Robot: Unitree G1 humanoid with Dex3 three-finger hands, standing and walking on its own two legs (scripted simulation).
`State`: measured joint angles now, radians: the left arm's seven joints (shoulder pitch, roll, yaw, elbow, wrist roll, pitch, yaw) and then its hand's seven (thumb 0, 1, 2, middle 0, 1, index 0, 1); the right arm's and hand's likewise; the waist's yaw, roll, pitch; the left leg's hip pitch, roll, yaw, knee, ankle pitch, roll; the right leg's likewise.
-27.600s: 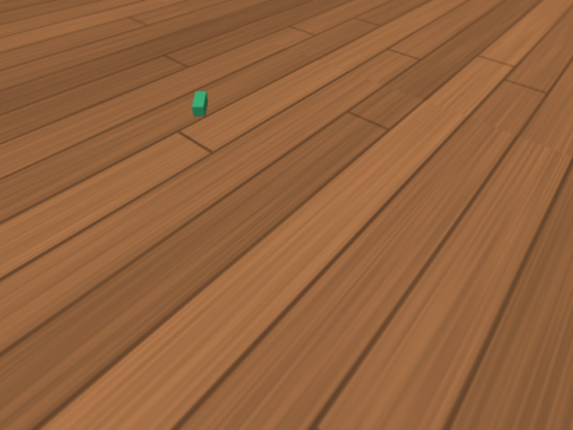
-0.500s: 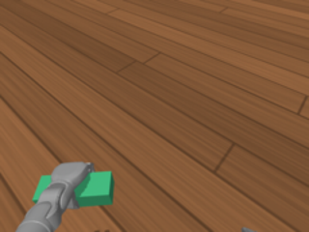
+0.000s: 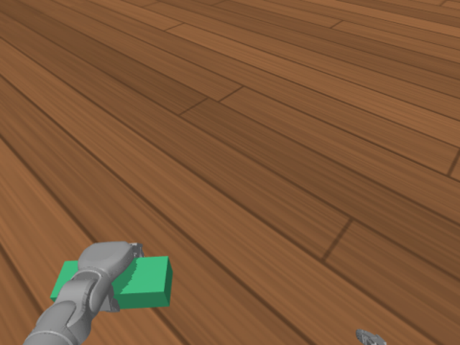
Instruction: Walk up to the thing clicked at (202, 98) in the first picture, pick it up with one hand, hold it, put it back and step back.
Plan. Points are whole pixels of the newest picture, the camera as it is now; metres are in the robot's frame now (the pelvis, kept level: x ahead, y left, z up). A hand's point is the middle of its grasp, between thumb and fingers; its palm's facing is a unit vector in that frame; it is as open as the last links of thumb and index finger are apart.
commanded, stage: hold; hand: left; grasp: from above
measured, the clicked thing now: (117, 283) +0.29 +0.22 -0.08
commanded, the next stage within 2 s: crouch in 0.80 s
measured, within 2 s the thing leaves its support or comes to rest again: neither
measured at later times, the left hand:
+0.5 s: hand (115, 281) +0.28 +0.21 -0.05, palm faces -0.48 -0.06 -0.87, open 10.3 cm
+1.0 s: hand (113, 277) +0.29 +0.22 -0.05, palm faces -0.49 -0.04 -0.87, open 10.3 cm
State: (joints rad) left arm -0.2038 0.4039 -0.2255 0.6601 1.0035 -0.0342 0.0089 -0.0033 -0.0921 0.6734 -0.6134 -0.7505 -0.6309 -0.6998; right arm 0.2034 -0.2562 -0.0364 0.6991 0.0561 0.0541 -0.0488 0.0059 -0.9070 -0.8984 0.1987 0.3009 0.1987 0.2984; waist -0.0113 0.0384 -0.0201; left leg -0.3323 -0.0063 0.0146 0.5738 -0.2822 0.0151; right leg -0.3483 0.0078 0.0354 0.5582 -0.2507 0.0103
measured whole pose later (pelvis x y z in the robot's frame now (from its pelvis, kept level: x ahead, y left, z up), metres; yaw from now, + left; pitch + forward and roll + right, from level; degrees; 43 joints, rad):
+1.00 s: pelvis +0.00 +0.00 +0.01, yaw +0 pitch +1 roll +0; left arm -0.23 0.41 -0.23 0.67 1.00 -0.04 -0.01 0.00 -0.09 0.67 -0.61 -0.75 -0.62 -0.70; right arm 0.19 -0.25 -0.03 0.70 0.06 0.08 -0.06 0.01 -0.91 -0.90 0.20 0.30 0.20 0.30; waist -0.01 0.04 -0.01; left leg -0.27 -0.01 0.01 0.50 -0.25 0.01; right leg -0.29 0.01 0.03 0.49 -0.22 0.01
